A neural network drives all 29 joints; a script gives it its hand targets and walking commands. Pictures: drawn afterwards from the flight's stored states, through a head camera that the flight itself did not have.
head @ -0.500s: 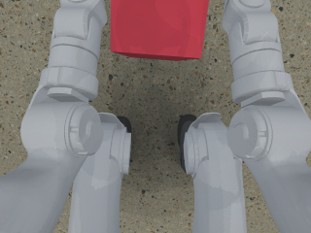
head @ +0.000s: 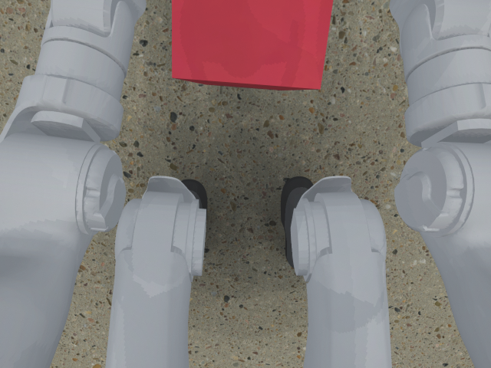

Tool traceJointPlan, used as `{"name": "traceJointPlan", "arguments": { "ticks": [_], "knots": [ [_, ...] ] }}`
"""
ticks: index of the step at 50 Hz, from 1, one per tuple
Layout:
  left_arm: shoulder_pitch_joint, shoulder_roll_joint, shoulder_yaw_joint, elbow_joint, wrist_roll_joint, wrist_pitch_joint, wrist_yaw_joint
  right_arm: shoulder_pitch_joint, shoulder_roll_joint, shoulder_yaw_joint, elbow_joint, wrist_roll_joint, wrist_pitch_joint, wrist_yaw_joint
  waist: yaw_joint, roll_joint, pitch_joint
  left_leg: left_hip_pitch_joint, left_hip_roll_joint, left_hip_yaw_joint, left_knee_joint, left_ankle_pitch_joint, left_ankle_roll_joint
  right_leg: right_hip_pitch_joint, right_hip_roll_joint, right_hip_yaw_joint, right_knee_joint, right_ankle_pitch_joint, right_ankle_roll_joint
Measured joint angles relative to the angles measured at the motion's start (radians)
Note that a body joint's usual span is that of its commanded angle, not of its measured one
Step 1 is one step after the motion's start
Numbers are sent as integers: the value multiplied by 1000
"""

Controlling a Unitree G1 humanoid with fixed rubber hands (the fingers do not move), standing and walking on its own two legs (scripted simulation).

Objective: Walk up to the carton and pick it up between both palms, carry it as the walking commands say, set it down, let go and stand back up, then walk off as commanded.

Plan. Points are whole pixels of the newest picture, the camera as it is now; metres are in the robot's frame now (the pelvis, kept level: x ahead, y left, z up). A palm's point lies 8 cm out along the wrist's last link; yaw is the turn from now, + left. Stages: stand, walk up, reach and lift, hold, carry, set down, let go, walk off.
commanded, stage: set down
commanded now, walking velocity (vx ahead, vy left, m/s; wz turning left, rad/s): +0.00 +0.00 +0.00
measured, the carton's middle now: out of the picture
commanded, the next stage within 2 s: let go in 1.18 s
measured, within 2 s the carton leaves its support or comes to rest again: neither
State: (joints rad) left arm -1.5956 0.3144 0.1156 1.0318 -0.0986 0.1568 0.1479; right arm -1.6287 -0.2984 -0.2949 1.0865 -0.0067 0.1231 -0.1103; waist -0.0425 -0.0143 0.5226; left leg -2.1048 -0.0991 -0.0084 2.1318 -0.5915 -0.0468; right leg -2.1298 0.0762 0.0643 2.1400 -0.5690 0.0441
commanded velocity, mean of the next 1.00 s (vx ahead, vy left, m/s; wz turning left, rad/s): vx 0.00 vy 0.00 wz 0.00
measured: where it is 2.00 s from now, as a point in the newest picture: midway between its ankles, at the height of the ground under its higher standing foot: (243, 239)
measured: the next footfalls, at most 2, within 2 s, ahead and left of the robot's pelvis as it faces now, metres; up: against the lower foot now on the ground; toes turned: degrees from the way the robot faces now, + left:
none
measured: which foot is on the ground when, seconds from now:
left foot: down 0.00-1.00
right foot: down 0.00-1.00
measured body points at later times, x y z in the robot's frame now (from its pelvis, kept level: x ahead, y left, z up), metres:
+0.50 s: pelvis +0.00 +0.01 +0.08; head +0.37 +0.00 +0.32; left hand +0.61 +0.11 -0.04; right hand +0.60 -0.19 -0.03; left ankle +0.12 +0.12 -0.36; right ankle +0.12 -0.12 -0.36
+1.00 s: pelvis +0.00 +0.00 +0.21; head +0.36 -0.01 +0.47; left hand +0.61 +0.11 +0.12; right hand +0.59 -0.21 +0.12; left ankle +0.12 +0.12 -0.36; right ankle +0.12 -0.12 -0.36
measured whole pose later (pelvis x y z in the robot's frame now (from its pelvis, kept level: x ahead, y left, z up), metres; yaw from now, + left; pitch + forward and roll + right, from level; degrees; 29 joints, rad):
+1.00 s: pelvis +0.00 +0.00 +0.21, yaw -1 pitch +26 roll -1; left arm -1.54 0.26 0.22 0.79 -0.05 0.31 0.21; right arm -1.51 -0.30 -0.29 0.83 0.00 0.29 -0.10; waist -0.04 0.00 0.52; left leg -1.43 -0.07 -0.08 1.39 -0.42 -0.04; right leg -1.43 0.05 0.04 1.37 -0.40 0.03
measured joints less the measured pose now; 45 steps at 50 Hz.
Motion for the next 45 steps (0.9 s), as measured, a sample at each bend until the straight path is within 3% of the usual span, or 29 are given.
{"name": "traceJointPlan", "arguments": {
  "ticks": [15,45],
  "knots": [
    [-1,-11,-1,-107,-8,68,58,0,0,4,-92,9,80,-9,0,0,0,122,0,-31,-62,-1,1,142,-7,-27,-88,0,1],
    [48,-47,79,-241,19,150,73,109,0,4,-267,9,165,0,0,12,-1,583,22,-65,-620,128,11,605,-19,-26,-649,129,-15]
  ]
}}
